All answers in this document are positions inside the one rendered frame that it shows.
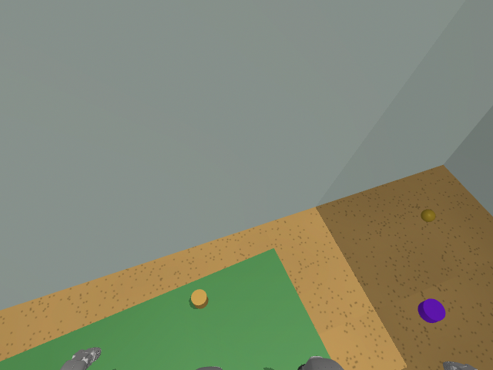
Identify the left robot hand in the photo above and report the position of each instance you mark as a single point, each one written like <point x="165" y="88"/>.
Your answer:
<point x="81" y="360"/>

